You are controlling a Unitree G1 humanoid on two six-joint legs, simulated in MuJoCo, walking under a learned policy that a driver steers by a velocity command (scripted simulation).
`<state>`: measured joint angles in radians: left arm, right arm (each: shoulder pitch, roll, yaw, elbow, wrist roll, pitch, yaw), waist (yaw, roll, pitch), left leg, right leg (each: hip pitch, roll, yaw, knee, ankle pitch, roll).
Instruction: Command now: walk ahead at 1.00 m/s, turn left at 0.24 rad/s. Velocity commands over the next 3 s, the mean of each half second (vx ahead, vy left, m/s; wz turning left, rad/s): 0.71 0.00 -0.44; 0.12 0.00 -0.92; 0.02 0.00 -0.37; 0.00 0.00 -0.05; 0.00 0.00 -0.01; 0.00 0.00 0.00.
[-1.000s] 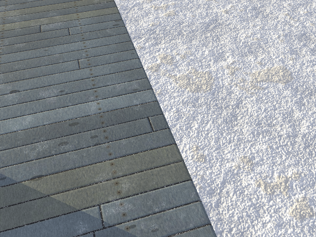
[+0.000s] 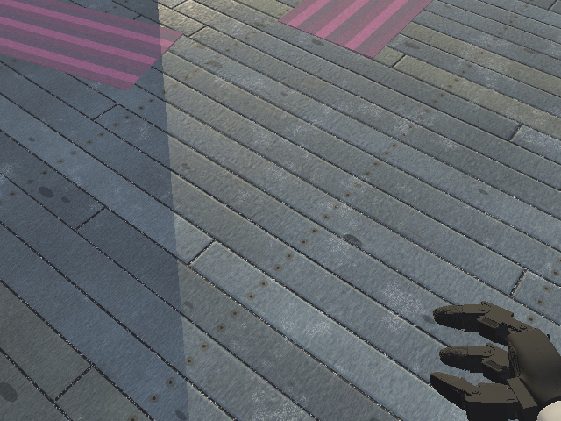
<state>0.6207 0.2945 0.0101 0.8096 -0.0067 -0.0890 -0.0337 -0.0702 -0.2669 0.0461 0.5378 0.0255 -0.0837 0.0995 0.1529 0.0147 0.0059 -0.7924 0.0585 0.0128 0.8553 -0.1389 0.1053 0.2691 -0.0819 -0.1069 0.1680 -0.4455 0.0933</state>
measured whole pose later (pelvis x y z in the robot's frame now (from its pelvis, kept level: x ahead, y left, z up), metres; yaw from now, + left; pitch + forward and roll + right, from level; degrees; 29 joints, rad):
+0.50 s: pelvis +0.43 +0.04 -0.01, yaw -14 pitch -1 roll +1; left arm 0.23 0.30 0.07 0.63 0.01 -0.03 -0.04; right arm 0.24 -0.28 -0.05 0.75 0.01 -0.08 -0.03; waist 0.01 -0.01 0.06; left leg -0.19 -0.03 0.12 1.20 -0.48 -0.03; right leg -0.53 0.10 -0.08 0.67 -0.13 -0.16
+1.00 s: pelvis +0.61 +0.11 +0.03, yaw -46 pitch +1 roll +1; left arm 0.19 0.37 0.10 0.56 -0.02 0.06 0.03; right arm 0.10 -0.27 -0.07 0.67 -0.03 0.00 -0.04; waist 0.01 -0.04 0.04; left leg -0.35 -0.04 -0.04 0.46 -0.13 0.01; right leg -0.59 0.10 0.15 1.17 -0.41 0.05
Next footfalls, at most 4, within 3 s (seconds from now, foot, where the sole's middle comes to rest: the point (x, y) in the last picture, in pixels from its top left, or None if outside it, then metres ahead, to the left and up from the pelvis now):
0.06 left None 0.27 0.12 -0.74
0.46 right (344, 372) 0.60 -0.03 -0.74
0.86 left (294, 303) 0.77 0.11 -0.74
1.32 right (317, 402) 0.52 0.02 -0.74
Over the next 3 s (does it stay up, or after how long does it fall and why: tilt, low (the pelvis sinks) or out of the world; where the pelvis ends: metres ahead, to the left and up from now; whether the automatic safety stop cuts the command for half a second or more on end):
stays up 0.62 0.12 0.03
